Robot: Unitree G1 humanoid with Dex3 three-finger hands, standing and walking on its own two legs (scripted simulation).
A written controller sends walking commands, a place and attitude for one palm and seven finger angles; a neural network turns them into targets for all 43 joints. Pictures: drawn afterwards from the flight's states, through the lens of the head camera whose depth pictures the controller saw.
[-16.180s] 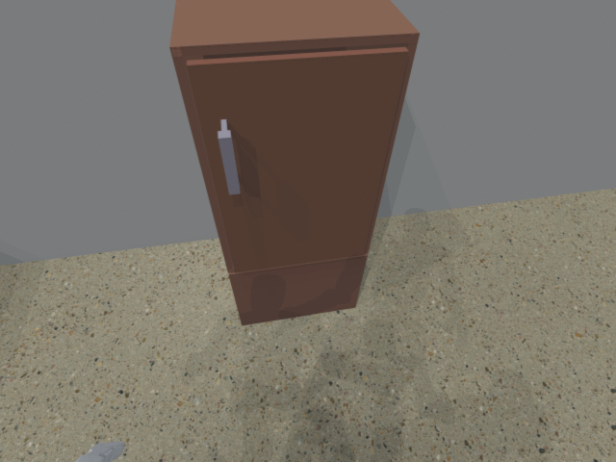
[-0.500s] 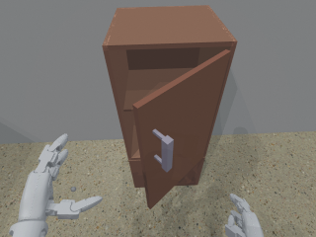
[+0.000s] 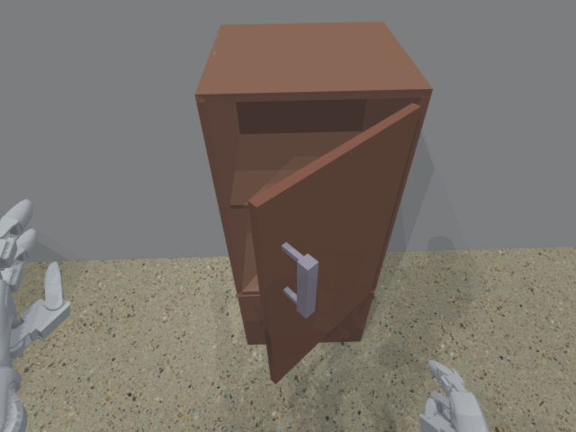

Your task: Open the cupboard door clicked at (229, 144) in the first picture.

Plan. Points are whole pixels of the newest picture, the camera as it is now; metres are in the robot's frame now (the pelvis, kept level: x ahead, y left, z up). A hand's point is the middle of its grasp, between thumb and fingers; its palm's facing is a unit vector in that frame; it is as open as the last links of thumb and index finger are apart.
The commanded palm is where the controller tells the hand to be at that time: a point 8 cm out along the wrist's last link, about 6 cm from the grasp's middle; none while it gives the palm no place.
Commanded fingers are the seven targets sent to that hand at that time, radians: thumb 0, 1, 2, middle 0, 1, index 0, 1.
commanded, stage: draw the hand back to the body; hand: left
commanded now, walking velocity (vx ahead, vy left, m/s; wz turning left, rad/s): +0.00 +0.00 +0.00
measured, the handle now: (297, 280) +0.35 +0.04 +0.01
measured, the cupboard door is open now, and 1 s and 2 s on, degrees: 42 42 42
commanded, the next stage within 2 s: step back with the hand held close in 0.26 s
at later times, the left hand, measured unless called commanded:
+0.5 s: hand (80, 300) +0.19 +0.25 +0.16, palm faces +0.46 -0.78 -0.42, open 7.4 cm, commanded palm +0.13 +0.28 +0.18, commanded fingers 0.00 0.90 0.90 -0.20 -0.30 -0.20 -0.30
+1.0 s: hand (22, 367) +0.12 +0.27 +0.15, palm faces +0.40 -0.78 -0.48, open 7.4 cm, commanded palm +0.06 +0.31 +0.18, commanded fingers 0.00 0.90 0.90 -0.20 -0.30 -0.20 -0.30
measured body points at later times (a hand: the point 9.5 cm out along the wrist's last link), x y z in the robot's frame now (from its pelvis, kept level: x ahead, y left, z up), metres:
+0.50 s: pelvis +0.00 -0.02 +0.00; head -0.01 -0.04 +0.45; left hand +0.16 +0.29 +0.18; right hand +0.19 -0.24 -0.08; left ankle +0.00 +0.11 -0.74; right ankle -0.02 -0.13 -0.74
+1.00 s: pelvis -0.08 +0.01 -0.01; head -0.06 +0.02 +0.44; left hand +0.10 +0.31 +0.18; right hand +0.10 -0.23 -0.08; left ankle +0.00 +0.11 -0.74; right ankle -0.02 -0.12 -0.74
